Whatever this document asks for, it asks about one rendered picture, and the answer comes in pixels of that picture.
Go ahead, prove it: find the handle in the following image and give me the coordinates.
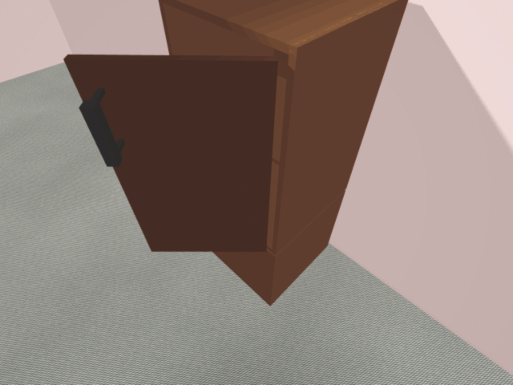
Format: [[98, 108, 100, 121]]
[[79, 87, 125, 167]]

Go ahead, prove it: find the cupboard door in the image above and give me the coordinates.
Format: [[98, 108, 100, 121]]
[[63, 55, 278, 252]]

